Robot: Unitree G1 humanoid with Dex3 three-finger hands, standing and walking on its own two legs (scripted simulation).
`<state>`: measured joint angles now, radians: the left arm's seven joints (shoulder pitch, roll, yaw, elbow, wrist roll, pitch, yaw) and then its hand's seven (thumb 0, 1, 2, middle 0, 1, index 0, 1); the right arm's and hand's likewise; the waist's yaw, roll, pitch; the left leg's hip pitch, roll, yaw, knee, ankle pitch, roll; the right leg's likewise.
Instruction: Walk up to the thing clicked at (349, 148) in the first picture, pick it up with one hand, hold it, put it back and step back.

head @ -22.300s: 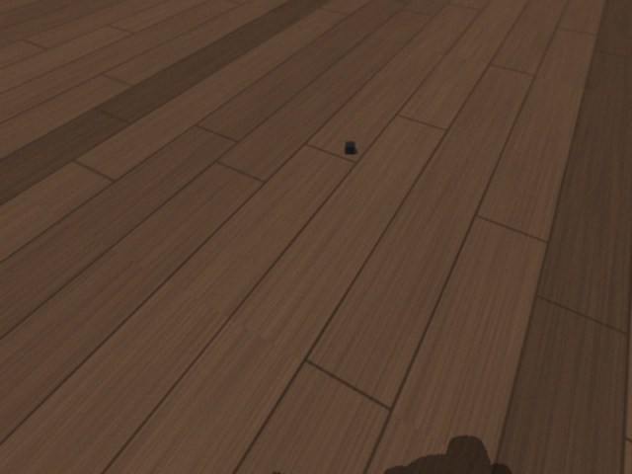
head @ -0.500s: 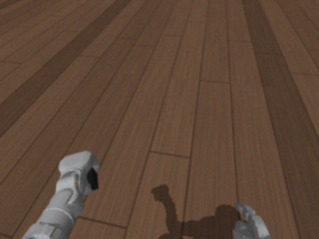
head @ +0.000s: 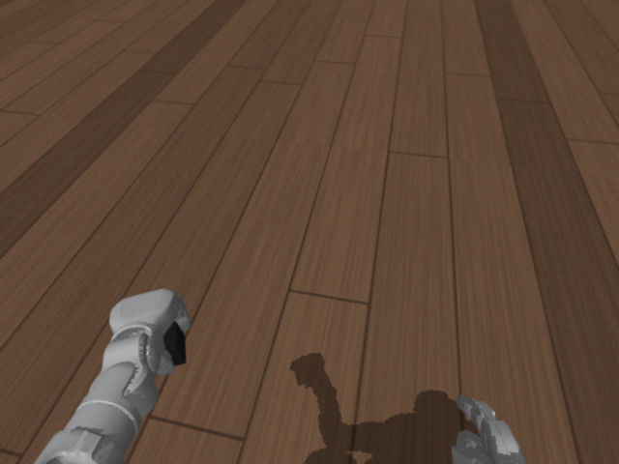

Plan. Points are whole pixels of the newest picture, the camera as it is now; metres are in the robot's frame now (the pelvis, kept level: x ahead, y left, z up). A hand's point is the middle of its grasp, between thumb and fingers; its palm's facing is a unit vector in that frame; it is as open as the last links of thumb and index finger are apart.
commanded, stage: hold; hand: left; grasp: from above
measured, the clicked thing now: (165, 346) +0.31 +0.23 -0.07
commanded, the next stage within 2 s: crouch in 0.18 s
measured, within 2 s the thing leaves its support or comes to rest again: neither
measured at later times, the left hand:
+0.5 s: hand (163, 349) +0.30 +0.22 -0.06, palm faces -0.45 -0.12 -0.89, open 7.5 cm
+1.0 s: hand (193, 373) +0.35 +0.25 -0.29, palm faces -0.38 -0.05 -0.92, open 7.5 cm
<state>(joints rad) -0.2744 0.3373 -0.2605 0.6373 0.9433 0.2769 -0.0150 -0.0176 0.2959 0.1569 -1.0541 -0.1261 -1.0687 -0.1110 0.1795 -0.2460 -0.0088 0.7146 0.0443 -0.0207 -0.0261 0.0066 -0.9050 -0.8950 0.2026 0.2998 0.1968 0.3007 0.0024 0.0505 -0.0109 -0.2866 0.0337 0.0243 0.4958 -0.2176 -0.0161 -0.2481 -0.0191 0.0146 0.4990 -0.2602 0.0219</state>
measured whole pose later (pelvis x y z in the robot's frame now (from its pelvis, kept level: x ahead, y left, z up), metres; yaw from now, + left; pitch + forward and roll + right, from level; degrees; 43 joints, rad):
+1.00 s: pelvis -0.04 +0.01 -0.16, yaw -1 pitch +28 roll -3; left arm -0.65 0.39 -0.05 1.26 1.05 0.10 0.46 -0.02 0.33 0.15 -1.01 -0.16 -1.03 -0.13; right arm 0.24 -0.26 -0.06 0.77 -0.04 -0.04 0.01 0.00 -0.91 -0.89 0.20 0.30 0.20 0.30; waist -0.14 0.03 -0.18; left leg -1.41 0.05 -0.03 1.44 -0.52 -0.01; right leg -1.34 0.00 0.00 1.41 -0.56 0.03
